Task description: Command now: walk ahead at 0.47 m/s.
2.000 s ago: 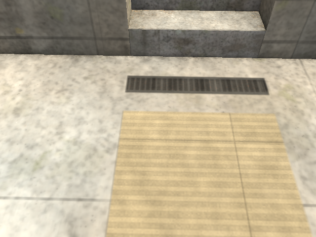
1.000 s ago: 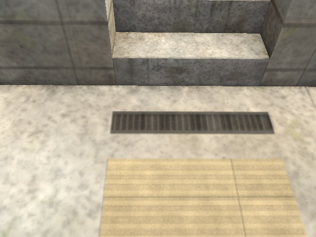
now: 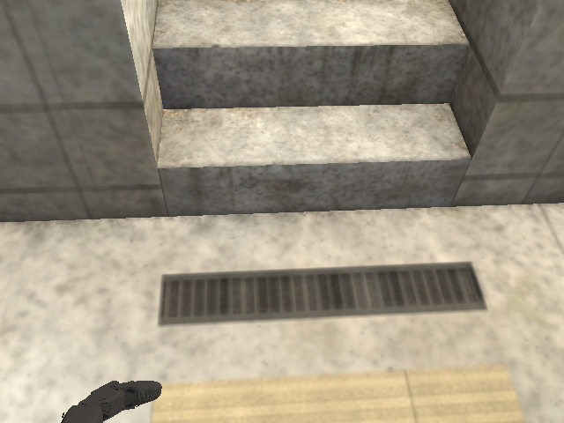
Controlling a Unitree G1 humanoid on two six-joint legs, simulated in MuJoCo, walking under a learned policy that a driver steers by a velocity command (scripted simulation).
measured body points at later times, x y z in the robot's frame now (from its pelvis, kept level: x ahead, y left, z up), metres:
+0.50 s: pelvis +0.26 -0.02 +0.01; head +0.28 -0.02 +0.46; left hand +0.24 +0.24 -0.13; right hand +0.45 -0.26 -0.09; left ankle +0.46 +0.15 -0.68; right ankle +0.19 -0.12 -0.73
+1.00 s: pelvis +0.39 +0.02 +0.01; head +0.41 +0.01 +0.46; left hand +0.53 +0.26 -0.12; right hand +0.42 -0.26 -0.13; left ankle +0.47 +0.12 -0.73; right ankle +0.38 -0.09 -0.71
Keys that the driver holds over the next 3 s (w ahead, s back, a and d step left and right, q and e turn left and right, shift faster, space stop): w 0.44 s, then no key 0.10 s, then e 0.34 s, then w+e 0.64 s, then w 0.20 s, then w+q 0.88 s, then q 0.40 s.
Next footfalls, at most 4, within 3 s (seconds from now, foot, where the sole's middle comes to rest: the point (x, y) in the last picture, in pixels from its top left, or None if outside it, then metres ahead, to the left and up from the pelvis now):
0.08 right None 0.23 -0.12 -0.77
0.60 left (211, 410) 0.51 0.12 -0.77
1.06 right None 0.41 -0.09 -0.77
1.52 left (256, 314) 0.74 0.00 -0.77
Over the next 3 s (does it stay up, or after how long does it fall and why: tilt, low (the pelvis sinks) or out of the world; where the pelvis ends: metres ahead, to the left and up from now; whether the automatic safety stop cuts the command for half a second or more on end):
stays up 0.83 -0.15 0.01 its command is cut before an obstacle after 1.9 s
